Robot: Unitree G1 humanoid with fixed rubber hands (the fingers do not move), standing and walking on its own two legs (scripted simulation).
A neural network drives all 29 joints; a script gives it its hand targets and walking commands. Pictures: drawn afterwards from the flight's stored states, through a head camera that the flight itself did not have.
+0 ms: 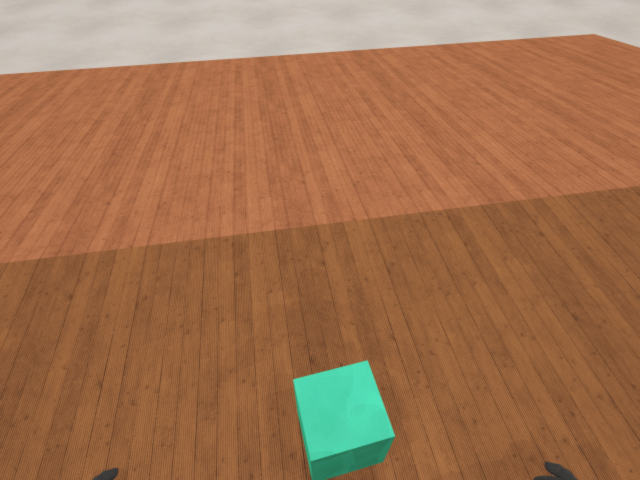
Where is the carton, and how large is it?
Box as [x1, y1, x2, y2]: [293, 360, 394, 479]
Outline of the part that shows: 367,360 293,379 297,411 312,479 325,479 381,462 394,437 393,431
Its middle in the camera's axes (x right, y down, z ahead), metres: +0.05 +0.51 +1.07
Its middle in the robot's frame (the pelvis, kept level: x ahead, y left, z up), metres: +0.40 -0.04 -0.66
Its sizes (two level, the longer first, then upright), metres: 0.210 0.200 0.250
